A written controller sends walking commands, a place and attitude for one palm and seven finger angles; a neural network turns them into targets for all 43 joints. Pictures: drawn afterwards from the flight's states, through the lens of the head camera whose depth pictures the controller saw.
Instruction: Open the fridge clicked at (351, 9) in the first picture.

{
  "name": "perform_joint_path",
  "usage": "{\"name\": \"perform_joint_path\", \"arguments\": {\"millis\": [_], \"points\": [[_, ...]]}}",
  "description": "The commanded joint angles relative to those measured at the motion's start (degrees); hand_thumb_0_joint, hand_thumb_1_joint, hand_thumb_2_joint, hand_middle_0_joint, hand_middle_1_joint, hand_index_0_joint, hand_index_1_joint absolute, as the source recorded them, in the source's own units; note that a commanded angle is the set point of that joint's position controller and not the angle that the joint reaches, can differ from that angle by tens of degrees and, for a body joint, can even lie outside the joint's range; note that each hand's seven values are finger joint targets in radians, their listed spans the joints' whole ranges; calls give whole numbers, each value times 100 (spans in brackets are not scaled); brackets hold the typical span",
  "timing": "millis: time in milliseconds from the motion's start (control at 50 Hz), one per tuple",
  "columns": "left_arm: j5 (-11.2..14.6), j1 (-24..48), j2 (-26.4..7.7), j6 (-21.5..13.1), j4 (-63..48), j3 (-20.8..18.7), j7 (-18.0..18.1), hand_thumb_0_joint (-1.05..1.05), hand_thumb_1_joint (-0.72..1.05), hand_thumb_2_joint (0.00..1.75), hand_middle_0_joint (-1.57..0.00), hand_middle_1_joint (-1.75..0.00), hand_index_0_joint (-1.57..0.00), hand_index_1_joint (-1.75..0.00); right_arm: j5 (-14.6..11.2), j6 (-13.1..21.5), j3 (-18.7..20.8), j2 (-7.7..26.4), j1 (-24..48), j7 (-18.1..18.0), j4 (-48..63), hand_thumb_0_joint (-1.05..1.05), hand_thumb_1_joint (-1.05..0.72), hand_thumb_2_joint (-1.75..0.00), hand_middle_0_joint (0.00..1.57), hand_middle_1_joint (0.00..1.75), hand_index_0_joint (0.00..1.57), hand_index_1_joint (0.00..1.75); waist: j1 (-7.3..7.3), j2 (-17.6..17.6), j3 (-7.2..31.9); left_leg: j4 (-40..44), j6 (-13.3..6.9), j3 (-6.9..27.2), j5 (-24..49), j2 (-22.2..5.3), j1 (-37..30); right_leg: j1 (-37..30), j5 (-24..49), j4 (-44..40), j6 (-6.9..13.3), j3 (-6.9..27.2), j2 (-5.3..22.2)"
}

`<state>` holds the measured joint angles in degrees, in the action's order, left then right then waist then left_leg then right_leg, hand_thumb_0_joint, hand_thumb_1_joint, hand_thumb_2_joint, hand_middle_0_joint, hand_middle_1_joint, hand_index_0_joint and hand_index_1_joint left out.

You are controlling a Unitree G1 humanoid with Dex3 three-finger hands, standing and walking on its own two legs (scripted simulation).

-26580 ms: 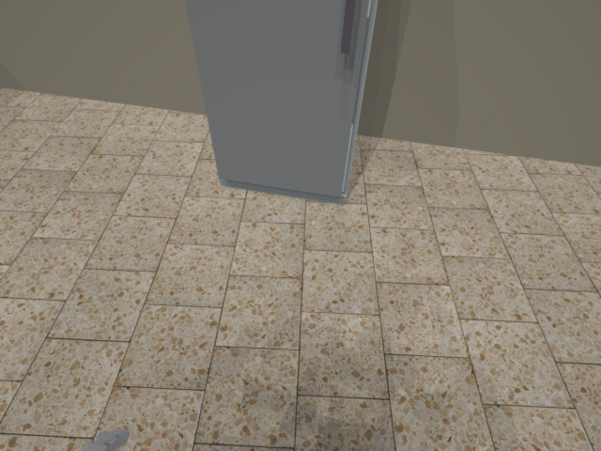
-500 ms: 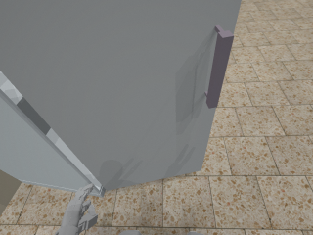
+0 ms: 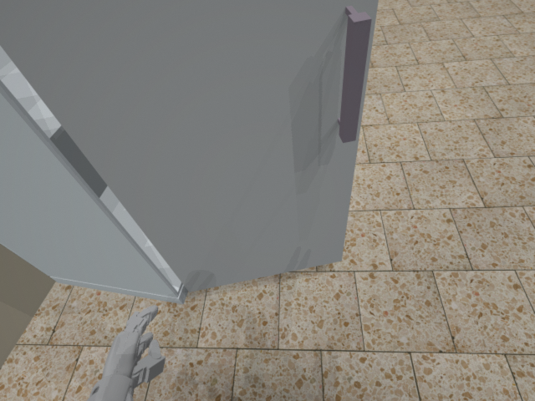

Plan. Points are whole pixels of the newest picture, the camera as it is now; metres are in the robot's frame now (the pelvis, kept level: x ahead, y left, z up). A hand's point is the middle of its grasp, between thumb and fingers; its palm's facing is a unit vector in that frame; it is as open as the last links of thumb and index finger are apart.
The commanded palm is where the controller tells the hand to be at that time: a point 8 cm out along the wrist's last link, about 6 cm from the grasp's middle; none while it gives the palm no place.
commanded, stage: stop stepping back and stand still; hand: right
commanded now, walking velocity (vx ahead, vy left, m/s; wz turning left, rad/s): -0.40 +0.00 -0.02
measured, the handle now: (348, 80) +0.63 -0.12 +0.13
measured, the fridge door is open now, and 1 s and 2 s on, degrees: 69 69 69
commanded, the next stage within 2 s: let the arm hang, fingers relaxed in 1.60 s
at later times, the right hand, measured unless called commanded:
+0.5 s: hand out of the picture +0.08 -0.30 +0.15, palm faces +0.52 +0.81 -0.26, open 7.5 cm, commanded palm +0.02 -0.32 +0.19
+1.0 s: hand out of the picture +0.07 -0.33 +0.14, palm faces +0.50 +0.79 -0.34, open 7.5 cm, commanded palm +0.01 -0.36 +0.19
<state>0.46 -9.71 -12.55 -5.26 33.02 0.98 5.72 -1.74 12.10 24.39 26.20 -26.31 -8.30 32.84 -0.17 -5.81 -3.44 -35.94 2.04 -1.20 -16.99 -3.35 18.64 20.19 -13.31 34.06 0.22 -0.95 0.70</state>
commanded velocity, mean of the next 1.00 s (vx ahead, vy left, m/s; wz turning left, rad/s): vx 0.17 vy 0.06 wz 0.00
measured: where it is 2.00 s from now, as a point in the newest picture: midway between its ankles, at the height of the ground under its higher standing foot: outside the picture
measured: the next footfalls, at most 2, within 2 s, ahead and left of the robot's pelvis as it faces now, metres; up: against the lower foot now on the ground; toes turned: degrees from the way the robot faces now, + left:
left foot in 0.28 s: -0.06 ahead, +0.08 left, +0.00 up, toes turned +5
right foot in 0.58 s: -0.04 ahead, -0.16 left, +0.00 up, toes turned -6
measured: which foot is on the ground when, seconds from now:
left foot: up 0.00-0.26, down 0.28-0.58, up 0.60-0.80, down 0.82-1.00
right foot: down 0.00-0.28, up 0.30-0.56, down 0.58-1.00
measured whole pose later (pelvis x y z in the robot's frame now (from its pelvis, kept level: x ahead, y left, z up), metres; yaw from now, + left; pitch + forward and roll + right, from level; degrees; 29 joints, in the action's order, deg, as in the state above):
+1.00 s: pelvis -0.11 -0.05 -0.01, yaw -3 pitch -4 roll +1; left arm -0.4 -14.7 -11.5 -6.2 38.9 0.5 3.9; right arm -1.5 9.5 21.4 19.1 -28.0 -8.1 25.3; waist 1.8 -2.6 -1.9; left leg -44.6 -1.0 -1.8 -24.0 -1.6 19.8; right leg 18.1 -18.7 40.6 1.7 -2.8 1.5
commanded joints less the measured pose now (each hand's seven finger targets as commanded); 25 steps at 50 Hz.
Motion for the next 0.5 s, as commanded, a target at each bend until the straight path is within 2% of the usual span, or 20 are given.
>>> {"name": "perform_joint_path", "arguments": {"millis": [0,20,40,80,100,120,160,180,200,220,240,260,280,300,320,340,360,400,440,480], "points": [[89,-15,-652,-547,-661,-488,-122,0,90,90,-20,-30,-20,-30,-78,613,814,979,-458,-113,1265,0,-90,-90,20,30,20,30,120,1968,1755,-2038,-237,351,-1597,462,929,-2311,4837,-1055,734,1379,1856],[-51,17,-615,-628,-816,-437,-172,0,90,90,-20,-30,-20,-30,-149,562,964,1138,-706,-55,1798,0,-90,-90,20,30,20,30,104,2138,2010,-2312,-135,369,-1691,447,571,-1713,3407,-1363,591,1735,1806],[-44,-42,-689,-637,-789,-521,-220,0,90,90,-20,-30,-20,-30,-196,509,1082,1160,-653,-64,2054,0,-90,-90,20,30,20,30,-31,1956,1892,-2274,-115,361,-1442,470,455,-1479,2787,-1401,604,1805,1697],[56,-38,-730,-649,-761,-587,-362,0,90,90,-20,-30,-20,-30,-140,404,1041,965,-675,-87,2110,0,-90,-90,20,30,20,30,-94,1687,1640,-1779,-81,143,-868,522,407,-1331,1278,-1473,600,1399,1400],[93,5,-716,-672,-826,-595,-376,0,90,90,-20,-30,-20,-30,-172,380,1141,1074,-836,-87,2184,0,-90,-90,20,30,20,30,-39,1626,1672,-1254,-91,-26,-796,497,181,-1229,-39,-1702,544,1303,1261],[99,68,-680,-648,-829,-533,-365,0,90,90,-20,-30,-20,-30,-210,318,1068,951,-1092,-82,1916,0,-90,-90,20,30,20,30,-43,1762,1478,-757,-117,-222,-834,560,-135,-852,-1414,-2082,423,1228,1102],[39,189,-656,-553,-814,-446,-313,0,90,90,-20,-30,-20,-30,-188,177,1090,981,-1164,-102,1361,0,-90,-90,20,30,20,30,6,2210,1064,46,-268,-646,-1037,826,-1050,154,-2728,-2752,76,1100,955],[-12,259,-680,-500,-777,-432,-277,0,90,90,-20,-30,-20,-30,-159,129,1096,995,-978,-84,984,0,-90,-90,20,30,20,30,38,2300,863,453,-376,-733,-1022,885,-1580,673,-2930,-2757,-106,991,899],[-47,262,-691,-451,-724,-411,-240,0,90,90,-20,-30,-20,-30,-118,88,1060,1022,-836,-23,570,0,-90,-90,20,30,20,30,43,2116,662,966,-436,-719,-896,843,-1893,956,-2812,-2467,-195,802,719],[-52,292,-669,-392,-654,-392,-207,0,90,90,-20,-30,-20,-30,-113,55,895,932,-581,26,220,0,-90,-90,20,30,20,30,62,1566,577,1449,-553,-525,-762,635,-1997,1024,-2575,-1732,-229,498,469],[-39,152,-667,-332,-556,-427,-177,0,90,90,-20,-30,-20,-30,-76,36,842,994,-372,61,-78,0,-90,-90,20,30,20,30,56,454,618,2052,-760,-20,-609,100,-1509,691,-2149,-27,-138,-59,18],[12,86,-646,-249,-501,-465,-160,0,90,90,-20,-30,-20,-30,-128,7,731,997,-105,108,-211,0,-90,-90,20,30,20,30,-11,-1073,612,2604,-1093,1017,-368,-973,-308,303,-1601,2588,-47,-401,-392],[39,164,-717,-214,-524,-441,-161,0,90,90,-20,-30,-20,-30,-172,-21,598,971,411,117,-93,0,-90,-90,20,30,20,30,-25,-1241,437,2799,-1344,1388,370,-1479,55,888,-1232,4243,-23,-77,-482],[30,297,-709,-284,-532,-386,-176,0,90,90,-20,-30,-20,-30,-146,-26,496,909,884,73,-154,0,-90,-90,20,30,20,30,-70,-909,423,2754,-1450,1746,198,-1725,139,1308,-1072,4823,-46,169,-403],[-13,142,-588,-338,-409,-383,-139,0,90,90,-20,-30,-20,-30,-196,1,440,752,639,91,-496,0,-90,-90,20,30,20,30,-22,-900,240,2753,-1404,1453,-822,-1551,273,1400,-1037,4905,-3,254,-111],[26,110,-736,-323,-429,-471,-142,0,90,90,-20,-30,-20,-30,-168,-18,223,556,493,125,-722,0,-90,-90,20,30,20,30,-33,-766,-259,2884,-1378,1598,-1369,-1438,594,1537,-874,4660,-7,332,57],[18,253,-728,-263,-423,-441,-157,0,90,90,-20,-30,-20,-30,-123,-6,67,500,686,137,-625,0,-90,-90,20,30,20,30,-76,-323,-403,2937,-1371,1591,-1825,-1462,871,1385,-796,4266,-1,352,236],[-13,413,-626,-280,-406,-355,-88,0,90,90,-20,-30,-20,-30,-33,123,-180,494,1411,79,14,0,-90,-90,20,30,20,30,-113,255,-451,2935,-1265,1253,-2016,-1395,917,938,-963,2990,106,60,334],[-72,168,-603,-430,-323,-330,-24,0,90,90,-20,-30,-20,-30,78,162,-174,564,1624,-84,405,0,-90,-90,20,30,20,30,-58,181,126,2679,-1177,963,-2190,-1157,618,103,-1114,1559,215,-272,196],[-93,10,-603,-624,-396,-369,31,0,90,90,-20,-30,-20,-30,120,161,20,789,1390,-255,1042,0,-90,-90,20,30,20,30,31,142,740,2153,-1179,998,-2170,-1082,95,-740,-1288,-61,305,-432,82]]}}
